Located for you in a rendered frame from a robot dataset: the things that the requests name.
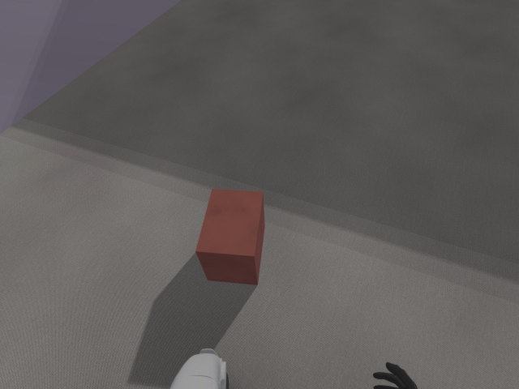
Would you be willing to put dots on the robot left shin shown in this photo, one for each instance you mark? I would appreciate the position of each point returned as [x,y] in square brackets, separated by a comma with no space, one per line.
[208,350]

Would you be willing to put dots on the carton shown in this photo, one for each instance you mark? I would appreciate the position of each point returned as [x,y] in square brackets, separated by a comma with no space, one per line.
[231,239]

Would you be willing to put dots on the left robot thigh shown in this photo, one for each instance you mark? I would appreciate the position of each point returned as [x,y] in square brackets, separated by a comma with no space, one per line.
[201,371]

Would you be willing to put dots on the robot right hand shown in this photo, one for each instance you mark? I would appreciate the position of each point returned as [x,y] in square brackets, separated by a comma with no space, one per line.
[397,376]

